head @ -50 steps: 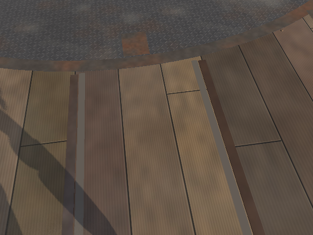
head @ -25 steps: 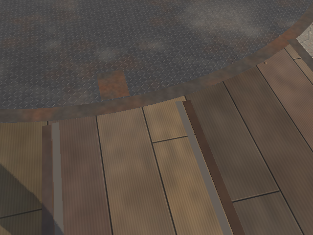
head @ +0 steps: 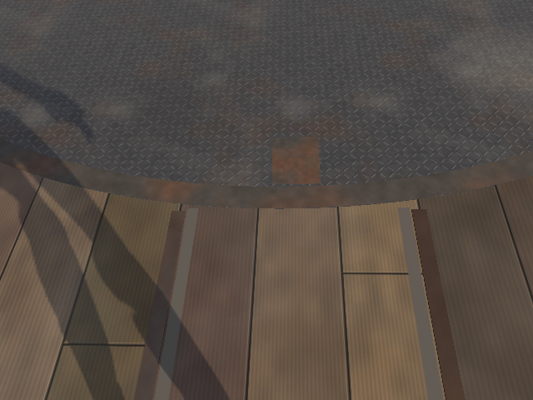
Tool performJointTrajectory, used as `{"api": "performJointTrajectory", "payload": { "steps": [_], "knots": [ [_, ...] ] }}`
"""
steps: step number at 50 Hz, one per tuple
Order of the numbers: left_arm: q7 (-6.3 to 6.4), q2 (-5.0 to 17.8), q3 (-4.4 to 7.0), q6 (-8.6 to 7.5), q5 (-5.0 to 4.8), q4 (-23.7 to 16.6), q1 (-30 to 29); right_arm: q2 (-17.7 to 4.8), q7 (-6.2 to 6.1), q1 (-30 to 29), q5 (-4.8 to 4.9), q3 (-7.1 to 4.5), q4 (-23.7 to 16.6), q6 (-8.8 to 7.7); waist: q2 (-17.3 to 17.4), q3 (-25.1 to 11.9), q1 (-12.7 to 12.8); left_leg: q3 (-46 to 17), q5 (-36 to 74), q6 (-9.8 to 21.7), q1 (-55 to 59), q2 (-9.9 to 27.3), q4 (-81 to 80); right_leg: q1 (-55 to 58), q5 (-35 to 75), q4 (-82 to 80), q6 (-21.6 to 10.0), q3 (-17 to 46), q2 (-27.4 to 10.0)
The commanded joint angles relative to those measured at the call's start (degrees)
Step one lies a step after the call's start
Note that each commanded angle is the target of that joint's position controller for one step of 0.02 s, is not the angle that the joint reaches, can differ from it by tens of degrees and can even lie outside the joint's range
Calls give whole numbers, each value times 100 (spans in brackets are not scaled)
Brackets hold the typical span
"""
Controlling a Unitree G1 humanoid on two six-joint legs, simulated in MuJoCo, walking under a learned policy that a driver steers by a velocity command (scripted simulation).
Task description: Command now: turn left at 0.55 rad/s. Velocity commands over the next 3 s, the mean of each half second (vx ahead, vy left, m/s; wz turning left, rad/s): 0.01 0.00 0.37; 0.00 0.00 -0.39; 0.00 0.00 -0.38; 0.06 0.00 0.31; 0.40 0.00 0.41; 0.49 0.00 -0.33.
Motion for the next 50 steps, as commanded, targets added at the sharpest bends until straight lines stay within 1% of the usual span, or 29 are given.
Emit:
{"api": "performJointTrajectory", "payload": {
  "steps": [1,5,8,10,11,12,13,14,15,16,17,18,20,22,24,27,30,32,33,34,35,36,37,38,40,41,44,48,50],
  "knots": [
    [65,887,241,-2,-6,-349,-36,-183,33,-240,40,-7,-549,-30,-1141,-404,152,228,148,-233,-644,300,-197,1146,2227,-669,-1139,850,-1331],
    [26,1182,368,71,-47,-328,-56,-90,150,-408,2,78,-774,-30,-1266,-607,245,560,11,-152,182,509,-1332,1100,2404,-600,-1208,556,-1545],
    [-52,1277,419,69,-134,-276,-71,-209,210,-336,3,32,-837,15,-1353,-633,218,825,91,30,678,438,-2076,1033,2479,-459,-1174,423,-1666],
    [-76,1298,438,52,-249,-240,-175,-207,257,-125,5,0,-813,44,-1316,-627,33,955,609,276,1152,368,-2991,935,2403,-146,-982,280,-1671],
    [-77,1218,416,38,-310,-178,-143,-210,252,100,-16,-24,-731,40,-1205,-654,-94,971,1196,474,1711,248,-3742,671,2147,181,-753,118,-1536],
    [-102,1009,353,4,-266,-27,190,-422,197,311,-34,-92,-689,30,-672,-774,-123,519,2185,697,2602,397,-4252,61,1426,788,-324,-233,-1269],
    [-153,536,174,-26,79,-242,209,-1125,87,475,-90,-231,-788,2,1215,-1015,32,-1513,4686,1337,3771,2009,-4110,-1546,-1432,2498,316,-786,-591],
    [-93,718,219,-20,42,-381,-270,-1032,125,390,-266,-157,-872,-107,1241,-1075,-299,-2129,5241,2466,3220,2776,-4145,-2186,-2782,3606,520,-143,-99],
    [-60,992,299,19,-86,-340,-441,-761,158,367,-314,-69,-824,-218,666,-1002,-403,-1652,4800,2456,2970,2464,-4225,-2123,-2574,4080,504,208,-240],
    [-41,981,315,54,-149,-282,-412,-589,149,101,-266,-12,-750,-290,540,-811,-231,-1208,4277,2136,2840,2070,-4228,-2140,-2159,4061,463,292,-294],
    [4,956,327,89,-126,-153,-296,-487,127,-145,-181,21,-738,-302,392,-724,-128,-976,3870,1879,2793,1817,-4245,-2148,-1793,3892,483,322,-332],
    [29,987,342,123,-87,-105,-208,-404,103,-321,-122,70,-725,-300,470,-658,-45,-820,4008,1804,2625,1705,-4261,-1994,-1454,3844,540,314,-316],
    [-18,802,285,143,-128,95,173,-16,58,-496,-196,233,-655,-313,478,-843,144,-378,4094,1754,2426,1521,-4308,-1381,-933,3548,620,280,-295],
    [-75,567,171,153,-152,197,211,189,49,-588,-253,311,-532,-342,487,-812,116,-51,3592,1631,2338,1367,-4356,-870,-671,2505,633,258,-392],
    [-104,563,113,163,-147,135,-47,13,47,-467,-303,273,-370,-343,536,-646,-82,-119,3041,1687,2240,1468,-4454,-521,-740,1818,600,181,-379],
    [-97,918,184,182,-212,39,-112,-400,31,-444,-253,148,-236,-285,522,-343,-170,-471,2436,1858,2199,1774,-4478,-582,-1044,1531,500,73,-278],
    [-99,876,183,171,-214,40,35,-495,-33,-513,-154,93,-175,-218,398,-228,-90,-591,2650,1867,2324,1961,-4328,-651,-1018,1310,352,-51,-211],
    [-141,793,167,155,-192,73,213,-477,-83,-564,-101,66,-139,-177,324,-302,44,-407,2948,1719,2369,1930,-4081,-389,-550,774,181,-153,-149],
    [-159,837,175,143,-164,58,253,-448,-103,-477,-69,49,-87,-163,202,-321,91,-228,2708,1494,2321,1786,-3895,-177,153,316,34,-54,-163],
    [-152,1082,235,135,-132,16,273,-344,-125,-409,-99,47,-94,-180,-242,-380,32,130,2149,1147,2077,1439,-3387,120,1462,65,-194,423,-406],
    [-108,1564,372,124,-165,30,338,-112,-129,-496,-234,82,-286,-224,-1475,-510,-181,948,1377,633,1395,605,-2474,501,2471,-116,-789,1595,-1125],
    [-112,1483,373,95,-141,-21,488,-50,-151,-1040,-276,102,-385,-237,-1769,-419,254,960,-127,329,564,-26,-1659,789,2710,-567,-1537,2579,-1688],
    [-108,1364,330,11,-23,9,713,-59,-132,-1244,-214,79,-465,-231,-1664,-516,430,437,-1443,290,-19,-25,-459,1072,2755,-793,-1871,2880,-1959],
    [-96,1379,341,-69,-31,-9,548,-70,-94,-1047,-141,42,-395,-217,-1201,-570,272,157,-1371,287,-193,110,96,1122,2635,-710,-1762,2603,-1782],
    [-72,1274,334,-89,-205,-123,18,-131,-77,-764,-116,7,-285,-194,-753,-476,-2,69,-693,216,-299,330,-277,1103,2522,-557,-1284,2006,-1368],
    [-48,1208,319,-46,-235,-146,-68,-73,-82,-770,-135,21,-260,-213,-819,-530,-11,165,-454,140,-115,302,-614,1042,2544,-524,-1173,1861,-1193],
    [6,1286,375,117,-216,-188,5,75,-30,-731,-89,79,-263,-278,-1036,-714,77,259,-129,-6,393,173,-1536,975,2435,-412,-1155,1817,-997],
    [-24,1402,421,224,-227,-292,-128,-100,60,-533,-40,44,-244,-328,-1307,-714,118,306,204,47,1167,28,-2647,514,1825,-388,-1114,2232,-949],
    [-24,1337,390,261,-291,-362,-374,-157,103,-156,-50,-5,-141,-379,-1301,-688,-113,394,931,164,1751,-8,-3742,244,1345,-205,-886,2385,-767]
  ]
}}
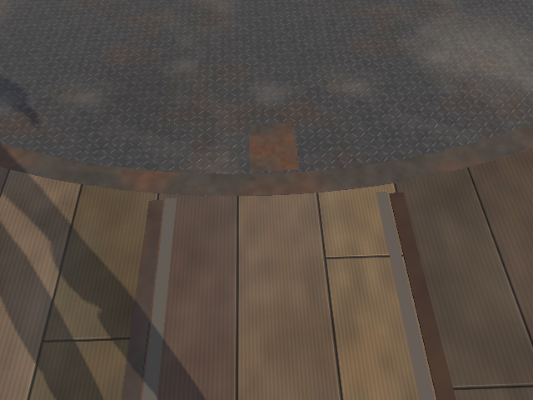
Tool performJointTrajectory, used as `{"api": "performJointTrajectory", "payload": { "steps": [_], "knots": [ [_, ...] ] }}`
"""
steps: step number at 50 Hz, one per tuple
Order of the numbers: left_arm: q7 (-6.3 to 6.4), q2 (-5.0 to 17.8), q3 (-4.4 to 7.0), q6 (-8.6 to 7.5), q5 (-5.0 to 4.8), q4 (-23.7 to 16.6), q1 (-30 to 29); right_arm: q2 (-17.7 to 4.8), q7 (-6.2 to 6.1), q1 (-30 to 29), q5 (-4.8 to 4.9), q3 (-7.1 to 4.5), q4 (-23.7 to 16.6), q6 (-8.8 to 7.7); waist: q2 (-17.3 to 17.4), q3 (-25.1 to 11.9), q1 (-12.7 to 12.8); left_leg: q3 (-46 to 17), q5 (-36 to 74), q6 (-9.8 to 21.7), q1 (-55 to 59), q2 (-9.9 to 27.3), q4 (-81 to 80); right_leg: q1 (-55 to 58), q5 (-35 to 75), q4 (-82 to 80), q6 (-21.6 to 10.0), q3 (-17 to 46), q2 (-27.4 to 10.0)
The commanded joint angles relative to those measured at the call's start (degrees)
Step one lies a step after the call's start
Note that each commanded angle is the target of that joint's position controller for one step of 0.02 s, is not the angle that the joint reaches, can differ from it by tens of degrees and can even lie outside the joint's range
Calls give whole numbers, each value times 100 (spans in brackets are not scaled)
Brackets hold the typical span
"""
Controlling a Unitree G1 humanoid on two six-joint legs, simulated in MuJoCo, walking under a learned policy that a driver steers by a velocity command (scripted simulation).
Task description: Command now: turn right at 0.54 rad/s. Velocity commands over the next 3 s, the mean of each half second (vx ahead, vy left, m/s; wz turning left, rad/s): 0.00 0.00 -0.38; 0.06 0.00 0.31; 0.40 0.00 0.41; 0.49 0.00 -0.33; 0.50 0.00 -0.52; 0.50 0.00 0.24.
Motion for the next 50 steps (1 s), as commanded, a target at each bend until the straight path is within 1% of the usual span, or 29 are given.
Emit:
{"api": "performJointTrajectory", "payload": {
  "steps": [1,2,3,4,5,7,9,14,17,20,21,22,23,24,25,26,27,29,31,33,36,38,41,44,46,47,48,49,50],
  "knots": [
    [32,810,193,-12,-58,-450,-311,-587,32,500,-22,-199,-214,-140,-861,-800,-294,144,1055,188,959,6,-1481,155,859,-292,-754,1378,-863],
    [28,529,113,-18,21,-452,-116,-964,-11,731,-112,-290,-226,-140,-11,-918,-232,-830,1171,548,1595,1046,-1793,-516,-393,654,-405,928,-415],
    [32,354,87,-66,22,-610,46,-1445,-16,559,-263,-374,-265,-99,1613,-654,4,-2455,1657,1489,1453,2262,-2112,-1669,-2235,1826,-62,-67,484],
    [42,854,229,-114,86,-539,123,-1134,-10,387,-368,-270,-423,-167,1258,-602,-63,-2717,1636,2023,1055,2644,-2176,-1691,-2375,3155,115,94,59],
    [22,1088,338,-96,19,-414,177,-796,-37,50,-327,-167,-495,-208,853,-444,69,-2085,1487,1886,822,2326,-2122,-1653,-1960,3650,152,89,-47],
    [47,911,340,4,41,-236,314,-591,-99,-275,-147,-105,-538,-223,724,-262,104,-1153,1181,1494,887,1732,-2061,-1845,-1219,4000,325,-64,-154],
    [13,665,261,20,9,-343,123,-562,-171,-38,-142,-65,-476,-191,756,-253,-74,-661,1690,1549,941,1541,-2056,-1826,-908,3956,466,-278,-167],
    [-55,282,46,-29,72,-620,-283,-790,-162,359,-116,-119,-346,-103,868,-595,-352,-394,2402,1770,1584,1713,-1865,-1321,-1096,2304,548,-537,-347],
    [-98,311,5,-29,68,-614,-238,-948,-66,348,-52,-151,-291,-66,1006,-648,-368,-278,2864,1778,1338,1746,-1725,-529,-1105,1328,453,-897,-299],
    [-134,295,10,-25,85,-393,222,-854,-21,303,76,-81,-172,-47,877,-650,-83,-145,2881,1498,1072,1618,-1282,517,212,-544,144,-1122,-144],
    [-119,445,33,-22,112,-391,264,-694,-4,598,76,-15,-30,-87,666,-681,-80,-27,2464,1129,733,1459,-1117,1139,916,-1074,-31,-859,-272],
    [-58,793,82,-10,143,-442,388,-401,40,734,-140,101,-61,-155,-215,-1029,-220,362,1350,620,192,1059,-406,1953,2500,-960,-272,184,-1148],
    [-51,857,36,-11,246,-536,-53,-131,48,868,-246,182,-125,-198,-1179,-939,-505,635,-352,196,-99,594,-377,1447,2833,-775,-1056,863,-1900],
    [-107,449,-47,-84,256,-576,-245,-421,0,482,-226,138,-143,-161,-884,-850,-238,443,-579,45,127,625,-257,1072,2064,-853,-1341,799,-1776],
    [-139,170,-148,-160,295,-480,-396,-412,16,453,-178,146,-126,-148,-845,-790,-335,376,-130,56,262,663,-549,1001,1510,-881,-1135,484,-1499],
    [-153,185,-139,-216,302,-416,-450,-372,11,474,-163,167,-35,-133,-834,-768,-346,376,575,73,461,660,-877,975,998,-830,-824,163,-1181],
    [-162,236,-126,-265,281,-372,-458,-497,0,466,-171,153,-11,-102,-867,-643,-301,306,1120,75,516,697,-1044,921,816,-822,-613,-5,-1035],
    [-131,369,-94,-270,282,-309,-276,-810,14,446,-78,92,34,-86,-502,-348,-177,277,1437,199,393,675,-940,831,761,-777,-390,-245,-829],
    [-56,638,15,-224,231,-242,-91,-793,5,371,-20,76,-3,-82,-396,-338,-109,308,1361,221,96,566,-635,1053,1124,-687,-530,-208,-1006],
    [23,720,84,-156,191,-223,-13,-705,-12,407,2,62,-35,-52,-540,-359,-78,390,873,162,-239,472,-146,1154,1669,-700,-863,-39,-1400],
    [71,640,103,-155,230,-289,-61,-631,13,418,33,-8,-133,76,-825,-409,44,256,-1520,100,-1000,541,1884,1171,2545,-901,-1613,479,-2289],
    [40,622,120,-224,187,-290,-346,-555,22,526,71,-45,-148,180,-503,-330,-136,130,-1515,42,-1166,701,2237,1062,2746,-918,-1624,155,-2302],
    [7,667,164,-225,147,-300,-739,-481,73,535,32,-15,-210,232,-563,-484,-202,399,-808,7,-591,706,1539,890,2833,-784,-1388,-511,-2021],
    [-39,829,219,-210,29,-170,-493,-535,207,590,109,-26,-317,226,-677,-684,-158,783,-251,285,65,524,528,764,574,-887,-1159,-716,-1981],
    [-89,659,172,-247,-49,-76,-489,-613,216,1255,113,-110,-51,189,-462,-659,-459,1097,164,588,1231,136,-401,-27,-1257,-338,-804,-1088,-1683],
    [-137,310,74,-281,50,-59,-462,-869,161,1854,142,-231,157,147,291,-617,-622,487,-126,880,2041,338,-849,-856,-1819,939,-471,-1594,-1325],
    [-172,-68,-53,-343,236,-476,-817,-1764,91,2165,100,-416,2,8,1996,-462,-641,-2792,-805,1895,2558,2027,-1779,-2796,-2661,3363,114,-1853,-350],
    [-182,243,9,-498,33,-646,-1283,-1565,196,2058,-95,-299,-212,-229,1204,-528,-861,-4223,-1848,2570,2212,2539,-2666,-3370,-2531,3957,18,-596,-176],
    [-223,527,92,-596,-160,-634,-1301,-1244,198,1698,-113,-202,-256,-363,857,-40,-629,-3851,-2204,2382,1988,2476,-2830,-3540,-1894,3953,-135,-428,-453]
  ]
}}
Over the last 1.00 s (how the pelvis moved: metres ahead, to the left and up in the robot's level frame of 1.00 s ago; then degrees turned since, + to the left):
-0.01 0.05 0.00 -5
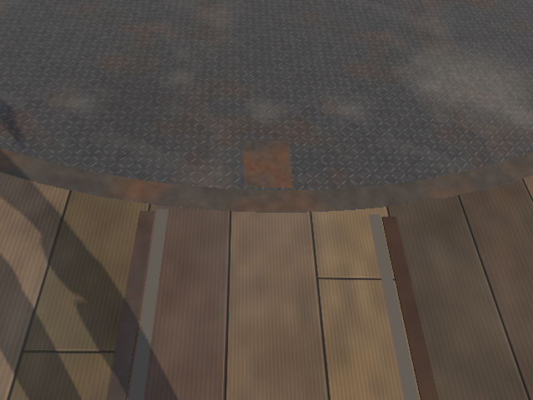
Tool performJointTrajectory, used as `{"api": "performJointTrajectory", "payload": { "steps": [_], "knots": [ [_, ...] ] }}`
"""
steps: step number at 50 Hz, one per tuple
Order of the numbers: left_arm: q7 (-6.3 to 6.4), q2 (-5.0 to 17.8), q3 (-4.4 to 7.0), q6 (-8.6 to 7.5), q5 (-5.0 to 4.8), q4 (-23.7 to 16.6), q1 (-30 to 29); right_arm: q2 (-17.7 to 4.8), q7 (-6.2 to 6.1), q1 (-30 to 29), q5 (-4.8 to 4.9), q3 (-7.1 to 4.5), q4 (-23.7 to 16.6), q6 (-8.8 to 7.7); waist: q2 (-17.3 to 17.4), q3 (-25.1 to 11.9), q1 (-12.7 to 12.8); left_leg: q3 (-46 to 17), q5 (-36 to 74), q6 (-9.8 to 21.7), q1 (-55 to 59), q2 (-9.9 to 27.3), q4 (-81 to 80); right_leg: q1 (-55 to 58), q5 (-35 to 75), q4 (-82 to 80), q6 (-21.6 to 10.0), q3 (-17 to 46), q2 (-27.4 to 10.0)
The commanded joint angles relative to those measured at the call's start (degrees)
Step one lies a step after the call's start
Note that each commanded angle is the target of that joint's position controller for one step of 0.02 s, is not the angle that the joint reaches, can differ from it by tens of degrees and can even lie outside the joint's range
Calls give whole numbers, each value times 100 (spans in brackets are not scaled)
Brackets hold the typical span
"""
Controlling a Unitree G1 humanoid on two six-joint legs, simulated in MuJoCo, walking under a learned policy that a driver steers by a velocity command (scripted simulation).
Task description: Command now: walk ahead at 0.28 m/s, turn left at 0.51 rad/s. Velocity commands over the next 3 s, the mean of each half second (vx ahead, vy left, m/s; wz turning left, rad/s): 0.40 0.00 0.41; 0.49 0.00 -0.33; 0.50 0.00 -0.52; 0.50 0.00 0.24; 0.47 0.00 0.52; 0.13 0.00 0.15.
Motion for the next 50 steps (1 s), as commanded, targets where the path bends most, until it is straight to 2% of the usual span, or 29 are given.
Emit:
{"api": "performJointTrajectory", "payload": {
  "steps": [1,3,4,8,12,17,20,21,22,23,24,25,26,27,28,29,30,33,35,37,39,42,44,45,46,47,48,49,50],
  "knots": [
    [-72,698,125,-411,-133,-797,-946,-961,-21,477,-33,-196,-341,-392,853,333,-251,-3950,-1777,1301,1678,2030,-2935,-3022,456,1224,-204,716,-25],
    [-37,696,166,-493,111,-603,-742,-827,-128,292,-1,-116,-403,-384,780,336,-113,-2972,-639,929,1549,1510,-2883,-2587,1468,607,-119,703,-149],
    [-57,632,163,-519,122,-554,-723,-801,-165,384,-36,-102,-417,-393,811,268,-119,-2689,-113,858,1577,1347,-2925,-2418,1873,409,-51,630,-72],
    [-87,343,101,-554,105,-584,-924,-786,-268,873,-8,-121,-339,-415,688,127,-207,-2045,1557,756,1853,1094,-2825,-2385,2781,-603,195,539,154],
    [-184,171,18,-597,52,-722,-1416,-758,-322,1071,-1,-128,-241,-363,942,255,-376,-1782,1793,648,1546,914,-2772,-1993,3375,-1716,343,445,304],
    [-365,118,-66,-731,20,-904,-1954,-728,-330,1375,40,-130,-13,-317,958,478,-604,-1841,2261,663,1748,1139,-2558,-1728,3464,-2457,146,282,358],
    [-376,344,11,-775,6,-852,-1601,-832,-346,1256,35,-173,20,-268,1170,347,-349,-1854,3621,532,2055,1298,-2154,-1186,2980,-2659,-139,169,460],
    [-335,490,78,-771,17,-787,-1262,-886,-350,1202,19,-191,6,-254,1267,58,-162,-1777,4867,467,2151,1239,-1704,-676,2727,-2642,-277,25,621],
    [-274,693,176,-760,25,-618,-532,-870,-342,1113,1,-172,-14,-232,1248,-491,235,-1570,5893,349,2070,1033,-845,350,2863,-2763,-492,-119,736],
    [-220,871,225,-727,72,-428,501,-775,-334,974,-60,-112,-100,-233,1179,-1271,727,-1458,5534,196,1291,857,376,2016,2971,-2496,-831,317,256],
    [-192,1340,322,-707,185,-255,1436,-149,-307,1571,-155,62,-203,-282,-266,-2400,599,-1270,2587,-179,-677,10,2652,4365,2409,-2379,-1718,2752,-1244],
    [-283,999,247,-720,72,15,1712,-168,-281,1818,11,110,-127,-375,-1427,-2827,545,-1463,-967,-348,-1788,-625,3933,4920,1500,-3504,-2224,4992,-1909],
    [-276,649,132,-698,-63,-24,1190,-664,-237,1144,121,-4,-256,-455,-842,-1662,563,-1430,-745,-295,-2431,-138,4285,4109,802,-3746,-1939,4411,-1648],
    [-238,479,75,-642,-38,-107,815,-737,-200,474,136,7,-409,-537,-299,-931,536,-1195,-267,-225,-2452,156,4063,3149,979,-3853,-1729,3533,-1365],
    [-220,435,38,-600,33,-132,553,-652,-181,87,43,19,-502,-618,155,-391,355,-1016,54,-213,-2343,360,3629,2240,1616,-4019,-1636,2996,-1109],
    [-207,356,2,-600,100,-171,435,-638,-174,16,-67,-14,-520,-644,177,-242,186,-999,284,-225,-2084,530,3231,1748,2169,-4139,-1572,2669,-894],
    [-187,355,-12,-588,132,-189,398,-527,-148,120,-87,5,-515,-647,45,-224,43,-968,366,-267,-1872,581,3035,1468,2480,-4273,-1604,2531,-776],
    [-117,465,18,-601,-5,-126,474,-261,-147,67,-166,97,-609,-604,-141,-96,-88,-737,416,-531,-1699,634,1969,870,2976,-4519,-1724,2015,-622],
    [-62,633,74,-580,-33,-113,526,-138,-145,-427,-202,179,-783,-623,-124,28,32,-612,1100,-658,-1437,547,1012,479,2979,-4565,-1599,1667,-416],
    [-27,750,120,-529,-65,-70,738,-100,-109,-962,-162,211,-902,-666,-103,57,244,-553,2028,-736,-1031,328,100,273,2874,-4476,-1397,1494,-238],
    [-6,817,141,-470,-103,-10,1029,-196,-78,-1251,-87,179,-984,-696,-135,-14,363,-623,2517,-786,-766,178,-365,402,2694,-4307,-1275,1657,-314],
    [21,804,146,-390,-127,12,1216,-453,-69,-1332,-24,61,-1058,-726,-219,-112,291,-810,2294,-673,-473,163,-811,842,2224,-3825,-1043,2106,-506],
    [25,702,121,-334,-74,-23,1181,-602,-83,-899,-9,-48,-972,-756,-278,-263,-13,-699,1880,-454,232,162,-1060,840,2271,-3230,-850,2205,-413],
    [7,485,45,-335,-25,-61,1190,-784,-120,-352,-49,-147,-884,-775,-196,-602,-308,-798,1698,-253,1086,369,-1167,617,2387,-2409,-662,2013,-90],
    [-13,44,-112,-348,116,-215,1262,-1155,-173,550,-134,-245,-821,-758,584,-1502,-623,-1864,1249,128,2454,1477,-1128,-59,1341,-644,-430,1512,323],
    [-17,-231,-207,-421,-92,-430,2000,-1552,-120,810,-205,-332,-652,-658,2476,-2042,-223,-4510,-33,986,3634,2593,-1834,-1821,-510,1097,-187,928,833],
    [17,394,-79,-396,-213,-276,1851,-974,-88,658,-152,-227,-696,-645,1712,-1565,-347,-4729,-978,945,3279,2470,-2093,-2430,-168,1871,-125,1158,425],
    [17,651,-1,-358,-184,-341,1309,-642,-103,418,-116,-134,-722,-636,1152,-928,-437,-3700,-612,732,2712,2224,-2098,-2555,393,2026,-115,1072,238],
    [23,600,5,-324,-112,-374,1065,-507,-96,129,-147,-79,-719,-630,794,-629,-325,-2937,270,629,2126,1957,-2147,-2340,816,1915,-70,973,51]
  ]
}}
Over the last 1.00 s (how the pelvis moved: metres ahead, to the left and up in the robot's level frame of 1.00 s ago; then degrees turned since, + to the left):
0.02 0.03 -0.01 2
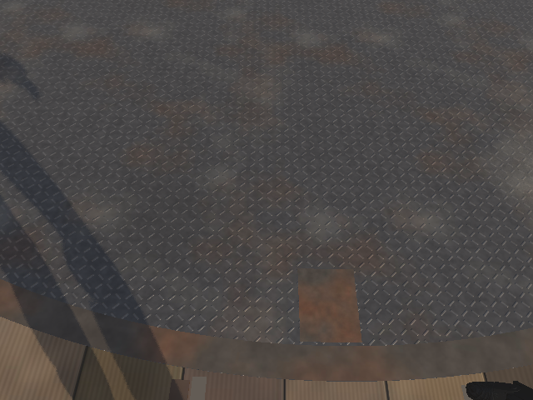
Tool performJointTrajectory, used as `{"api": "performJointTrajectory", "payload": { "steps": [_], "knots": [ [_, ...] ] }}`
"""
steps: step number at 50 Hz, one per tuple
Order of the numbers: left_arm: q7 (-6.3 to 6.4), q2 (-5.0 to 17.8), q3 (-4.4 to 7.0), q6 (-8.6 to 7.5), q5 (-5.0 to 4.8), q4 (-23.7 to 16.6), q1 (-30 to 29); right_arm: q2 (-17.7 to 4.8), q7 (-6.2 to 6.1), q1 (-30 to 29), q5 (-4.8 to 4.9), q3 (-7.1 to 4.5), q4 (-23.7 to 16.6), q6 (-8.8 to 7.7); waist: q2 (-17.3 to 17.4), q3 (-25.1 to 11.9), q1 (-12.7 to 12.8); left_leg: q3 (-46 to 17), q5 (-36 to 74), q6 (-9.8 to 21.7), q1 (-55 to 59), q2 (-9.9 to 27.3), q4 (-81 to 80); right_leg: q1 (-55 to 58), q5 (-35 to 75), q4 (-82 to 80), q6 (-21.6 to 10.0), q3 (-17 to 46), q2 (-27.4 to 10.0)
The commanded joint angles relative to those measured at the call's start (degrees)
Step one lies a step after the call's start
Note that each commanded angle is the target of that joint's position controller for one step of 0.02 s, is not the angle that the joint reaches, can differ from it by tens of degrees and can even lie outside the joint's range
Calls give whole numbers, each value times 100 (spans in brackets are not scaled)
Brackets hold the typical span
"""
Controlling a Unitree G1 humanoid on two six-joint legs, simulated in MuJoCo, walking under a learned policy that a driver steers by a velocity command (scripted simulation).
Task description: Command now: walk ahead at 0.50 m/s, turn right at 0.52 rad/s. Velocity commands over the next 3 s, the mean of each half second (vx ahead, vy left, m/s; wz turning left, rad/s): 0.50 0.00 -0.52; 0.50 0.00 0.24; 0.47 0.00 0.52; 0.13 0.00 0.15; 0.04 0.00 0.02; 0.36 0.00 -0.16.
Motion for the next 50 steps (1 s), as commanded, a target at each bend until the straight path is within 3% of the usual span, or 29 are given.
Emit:
{"api": "performJointTrajectory", "payload": {
  "steps": [1,3,7,12,16,18,19,20,21,22,23,24,25,26,27,29,32,37,42,45,47,48,49,50],
  "knots": [
    [2,627,156,-52,59,-640,-410,-595,-18,818,-28,-227,-19,27,715,-289,-570,-2058,-313,949,2305,1704,-1632,-2459,681,891,75,57,-676],
    [-62,418,139,31,26,-711,-451,-553,-38,694,-46,-235,61,-18,885,-116,-422,-1337,321,919,1823,1507,-1919,-2105,939,622,111,-52,-828],
    [-116,178,63,117,104,-951,-870,-797,-63,770,19,-348,280,-79,586,53,-405,-592,1165,1096,1813,1627,-2213,-2327,1427,-212,226,-119,-896],
    [-296,90,-17,40,96,-1152,-1651,-1061,-114,864,63,-420,483,6,457,226,-641,379,1405,888,1950,1480,-2267,-1951,2669,-1803,108,-514,-786],
    [-402,202,11,46,77,-1408,-2143,-1263,-115,1107,182,-493,669,115,472,361,-695,739,1963,709,2491,1649,-1996,-1814,2317,-2415,-172,-802,-646],
    [-415,384,107,78,106,-1449,-1966,-1436,-141,1100,224,-545,683,191,630,104,-477,968,3741,589,2713,1646,-1291,-1251,1750,-2522,-411,-1111,-315],
    [-399,560,209,103,112,-1367,-1511,-1508,-158,1081,247,-566,677,239,673,-205,-184,1096,4587,516,2690,1583,-535,-593,1561,-2599,-565,-1268,-73],
    [-342,798,369,128,100,-1132,-615,-1422,-175,1082,263,-521,671,265,548,-681,314,1250,4680,367,2197,1408,599,768,1888,-2950,-780,-1284,165],
    [-220,1186,532,185,79,-907,333,-1130,-184,1217,116,-386,592,232,-10,-1205,688,1231,2774,139,761,1181,2294,2578,2026,-2992,-1080,-248,-423],
    [-180,1798,551,119,71,-987,48,-324,-99,1808,-72,-114,275,99,-1436,-1766,-121,672,-2369,-191,-1594,45,4276,4112,990,-3624,-2113,3133,-1983],
    [-204,1269,409,39,90,-1084,244,-895,-29,1298,155,-200,334,-70,-674,-2310,390,-448,-2332,-145,-2037,93,4804,4153,383,-4388,-2202,3971,-2289],
    [-229,985,318,-36,142,-960,44,-1118,-2,837,365,-266,211,-122,-437,-1413,401,-375,-1799,-52,-2409,345,4728,3530,828,-4451,-1911,2994,-2156],
    [-229,825,257,-79,127,-941,-302,-1043,-40,724,314,-229,228,-141,-96,-908,173,-313,-1290,3,-2213,635,4294,2677,1467,-4433,-1680,2191,-1920],
    [-225,619,187,-103,167,-946,-661,-1020,-75,700,184,-245,311,-115,-27,-612,-32,-302,-973,-20,-1874,823,3916,1959,2159,-4480,-1520,1602,-1709],
    [-222,458,124,-142,244,-963,-841,-1013,-60,895,165,-260,389,-37,-158,-528,-231,-374,-726,-25,-1467,952,3747,1495,2622,-4637,-1446,1197,-1546],
    [-218,467,131,-249,261,-835,-888,-821,-43,1168,172,-232,526,125,-177,-496,-382,-341,-472,-117,-1115,979,3539,1061,3082,-4951,-1472,723,-1497],
    [-173,554,160,-354,288,-583,-779,-652,-75,859,163,-195,460,254,-57,-110,-328,-439,236,-253,-1496,925,2936,912,3416,-5257,-1357,3,-1401],
    [-81,605,140,-359,286,-373,-685,-455,39,198,182,-137,298,179,-89,178,-35,-296,1843,-179,-1446,629,1193,1159,3221,-5481,-941,-877,-1209],
    [-33,732,187,-203,212,-44,-253,-332,243,-483,177,-66,-80,150,28,442,252,-54,1517,65,-1966,501,376,2313,3804,-5203,-882,-1113,-1608],
    [45,892,234,-45,177,-25,-330,-433,356,-458,162,-113,-284,169,-149,228,62,350,617,325,-1684,196,248,2773,5708,-4460,-739,-1301,-1718],
    [132,1047,270,46,180,-77,-427,-728,343,248,149,-271,-225,228,-382,-345,-383,646,81,581,-611,-217,342,2747,7447,-3260,-592,-1465,-1658],
    [170,1038,253,70,163,-111,-532,-1006,281,1078,160,-427,-63,239,-273,-783,-872,599,390,799,660,-393,-16,2217,7312,-2098,-426,-1615,-1481],
    [191,832,154,5,252,-221,-432,-1462,166,1917,168,-583,64,300,355,-1391,-1208,-683,638,1180,2453,399,-136,847,5409,-356,-214,-1648,-1188],
    [62,111,-79,-171,332,-447,63,-1797,134,1698,211,-639,-61,277,1823,-1966,-603,-4023,2,2421,4447,1854,-685,-1786,-186,1898,214,-1137,252]
  ]
}}
Over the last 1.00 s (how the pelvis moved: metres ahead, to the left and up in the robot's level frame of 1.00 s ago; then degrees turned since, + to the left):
0.52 0.10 0.01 -1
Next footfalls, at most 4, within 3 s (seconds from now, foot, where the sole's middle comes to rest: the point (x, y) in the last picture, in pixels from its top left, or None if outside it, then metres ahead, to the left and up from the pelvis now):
0.42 right None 0.35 -0.18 -0.77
0.96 left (301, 313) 0.71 -0.05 -0.77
1.42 right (371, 238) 0.97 -0.26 -0.77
1.80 left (289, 240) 0.94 -0.01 -0.77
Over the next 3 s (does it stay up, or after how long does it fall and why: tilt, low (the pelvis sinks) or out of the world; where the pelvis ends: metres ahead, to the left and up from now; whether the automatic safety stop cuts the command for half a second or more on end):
stays up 1.08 -0.09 0.00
